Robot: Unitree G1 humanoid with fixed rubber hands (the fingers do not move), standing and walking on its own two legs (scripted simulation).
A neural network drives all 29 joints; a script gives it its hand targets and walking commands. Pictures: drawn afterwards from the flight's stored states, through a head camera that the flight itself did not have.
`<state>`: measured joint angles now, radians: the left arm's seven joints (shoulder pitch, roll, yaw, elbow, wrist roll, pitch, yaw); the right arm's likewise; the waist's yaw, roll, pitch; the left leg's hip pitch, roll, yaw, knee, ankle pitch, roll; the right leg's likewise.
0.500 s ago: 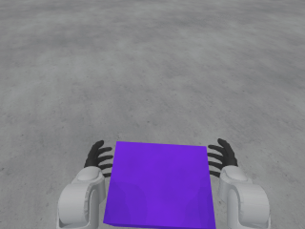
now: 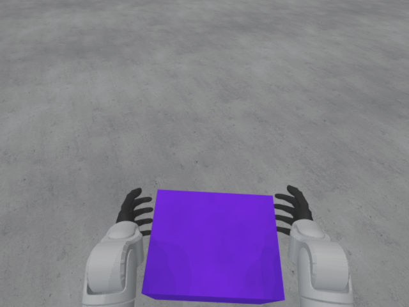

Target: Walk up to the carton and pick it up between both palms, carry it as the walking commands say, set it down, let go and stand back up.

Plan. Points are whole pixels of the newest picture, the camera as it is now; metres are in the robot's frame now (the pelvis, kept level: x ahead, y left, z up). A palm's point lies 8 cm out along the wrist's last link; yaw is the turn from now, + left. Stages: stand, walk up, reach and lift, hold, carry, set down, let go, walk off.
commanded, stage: carry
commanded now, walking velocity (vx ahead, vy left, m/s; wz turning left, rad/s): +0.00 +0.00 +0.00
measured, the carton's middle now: (211, 249) +0.27 +0.00 -0.02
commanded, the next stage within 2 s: hold in 0.02 s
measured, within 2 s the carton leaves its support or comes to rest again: neither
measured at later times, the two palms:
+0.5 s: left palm (126, 255) +0.23 +0.16 +0.04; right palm (296, 244) +0.25 -0.15 +0.05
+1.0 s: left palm (126, 229) +0.27 +0.16 +0.06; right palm (296, 225) +0.28 -0.15 +0.07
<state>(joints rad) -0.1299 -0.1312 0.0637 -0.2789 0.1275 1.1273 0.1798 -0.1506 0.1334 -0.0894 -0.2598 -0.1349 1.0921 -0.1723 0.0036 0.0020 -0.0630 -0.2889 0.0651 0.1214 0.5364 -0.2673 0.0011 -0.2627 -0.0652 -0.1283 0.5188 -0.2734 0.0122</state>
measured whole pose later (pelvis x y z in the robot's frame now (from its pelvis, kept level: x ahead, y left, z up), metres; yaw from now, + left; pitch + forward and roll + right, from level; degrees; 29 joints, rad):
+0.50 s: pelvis -0.04 -0.02 +0.00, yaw +8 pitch -8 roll -1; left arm -0.22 -0.08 0.11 0.24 0.19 0.69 0.08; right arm -0.23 0.14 -0.21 0.25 -0.19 0.69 -0.11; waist -0.06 -0.05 0.05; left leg -0.14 -0.02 -0.13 0.45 -0.16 -0.02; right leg -0.06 0.00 0.04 0.43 -0.23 0.02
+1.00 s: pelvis +0.00 +0.00 +0.01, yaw +5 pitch -7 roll +0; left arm -0.24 -0.15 0.20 0.24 0.32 0.73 -0.03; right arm -0.24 0.15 -0.26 0.23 -0.31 0.73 0.03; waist -0.04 -0.02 -0.01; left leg -0.03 -0.04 -0.11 0.28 -0.13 0.00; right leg 0.03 -0.01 0.12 0.27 -0.18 0.03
